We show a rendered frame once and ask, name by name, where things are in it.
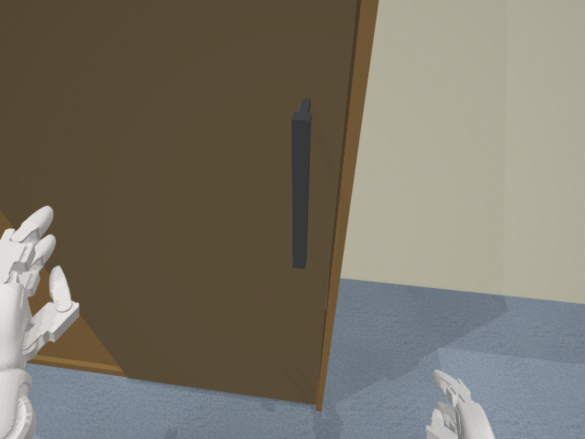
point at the right robot hand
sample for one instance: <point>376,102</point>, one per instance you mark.
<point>467,421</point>

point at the robot left forearm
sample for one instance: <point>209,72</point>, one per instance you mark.
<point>17,417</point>

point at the handle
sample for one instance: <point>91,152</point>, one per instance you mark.
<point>301,142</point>

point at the wardrobe door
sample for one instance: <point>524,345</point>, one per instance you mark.
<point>78,341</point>
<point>160,133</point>

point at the left robot hand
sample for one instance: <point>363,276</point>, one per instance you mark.
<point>22,256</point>

